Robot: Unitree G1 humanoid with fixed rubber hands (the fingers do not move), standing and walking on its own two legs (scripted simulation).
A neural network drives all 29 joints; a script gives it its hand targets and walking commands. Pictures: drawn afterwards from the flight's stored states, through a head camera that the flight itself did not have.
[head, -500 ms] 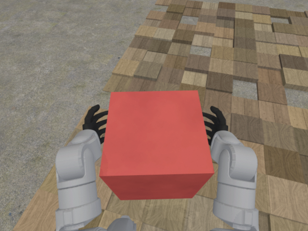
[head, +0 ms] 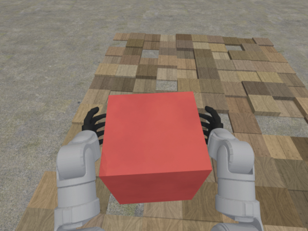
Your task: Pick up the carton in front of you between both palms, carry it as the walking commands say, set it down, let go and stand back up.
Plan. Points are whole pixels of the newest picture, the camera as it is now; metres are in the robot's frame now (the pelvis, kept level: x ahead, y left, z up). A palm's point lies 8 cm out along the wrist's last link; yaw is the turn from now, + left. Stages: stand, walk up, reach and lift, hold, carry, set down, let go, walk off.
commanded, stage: carry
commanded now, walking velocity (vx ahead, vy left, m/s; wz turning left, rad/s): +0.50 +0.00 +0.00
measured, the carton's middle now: (153, 152) +0.32 -0.01 +0.04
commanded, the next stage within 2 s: none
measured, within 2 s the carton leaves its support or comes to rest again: neither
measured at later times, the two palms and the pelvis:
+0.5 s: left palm (87, 72) +0.62 +0.20 +0.10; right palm (172, 67) +0.63 -0.10 +0.11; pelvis +0.32 +0.03 -0.03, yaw +2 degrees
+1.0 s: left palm (95, 39) +0.97 +0.23 +0.06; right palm (155, 36) +0.99 -0.07 +0.06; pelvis +0.65 +0.06 -0.04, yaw +3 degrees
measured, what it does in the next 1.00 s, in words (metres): walks ahead: right foot, then left foot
